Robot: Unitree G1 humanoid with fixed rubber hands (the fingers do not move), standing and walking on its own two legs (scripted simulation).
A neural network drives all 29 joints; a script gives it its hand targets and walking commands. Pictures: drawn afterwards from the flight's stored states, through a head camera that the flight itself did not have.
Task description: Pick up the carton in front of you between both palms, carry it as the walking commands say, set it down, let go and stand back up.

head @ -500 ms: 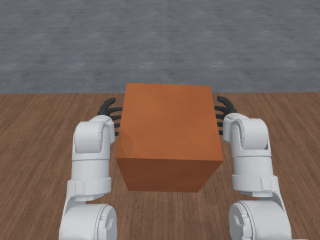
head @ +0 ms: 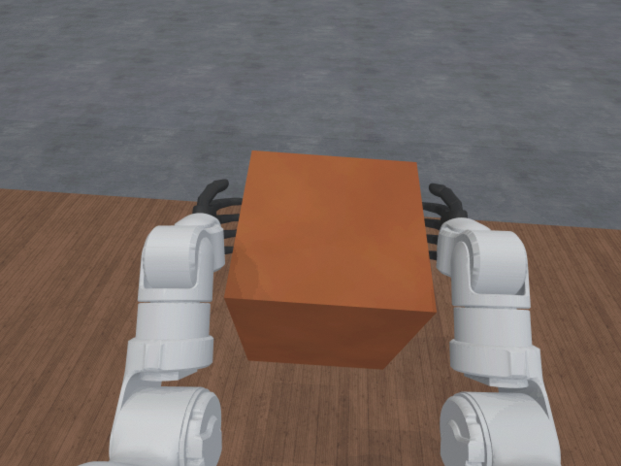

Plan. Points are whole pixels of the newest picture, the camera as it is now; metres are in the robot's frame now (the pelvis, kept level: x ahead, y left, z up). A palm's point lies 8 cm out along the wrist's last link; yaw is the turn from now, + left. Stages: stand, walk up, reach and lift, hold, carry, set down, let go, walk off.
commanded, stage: carry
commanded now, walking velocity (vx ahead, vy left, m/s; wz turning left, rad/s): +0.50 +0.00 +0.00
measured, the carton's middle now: (324, 271) +0.36 +0.02 +0.04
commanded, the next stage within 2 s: none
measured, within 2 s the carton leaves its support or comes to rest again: neither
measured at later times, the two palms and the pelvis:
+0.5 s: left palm (263, 117) +0.64 +0.15 +0.11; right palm (431, 126) +0.64 -0.15 +0.11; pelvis +0.28 +0.00 -0.01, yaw +2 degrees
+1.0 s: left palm (267, 55) +0.92 +0.18 +0.10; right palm (395, 61) +0.93 -0.11 +0.09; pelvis +0.57 +0.01 -0.03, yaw +1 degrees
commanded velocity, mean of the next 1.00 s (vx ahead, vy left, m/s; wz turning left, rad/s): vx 0.50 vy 0.00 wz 0.00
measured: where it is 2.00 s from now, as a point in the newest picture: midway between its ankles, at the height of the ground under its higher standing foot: (317, 242)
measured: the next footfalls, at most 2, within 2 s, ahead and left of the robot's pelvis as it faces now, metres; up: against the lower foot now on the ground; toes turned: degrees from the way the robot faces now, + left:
right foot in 0.52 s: +0.46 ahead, -0.06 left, -0.02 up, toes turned -2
left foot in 1.04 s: +0.77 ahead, +0.09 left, -0.05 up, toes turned +4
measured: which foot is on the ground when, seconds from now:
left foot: down 0.00-0.52, up 0.54-1.00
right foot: down 0.00-0.00, up 0.02-0.50, down 0.52-1.00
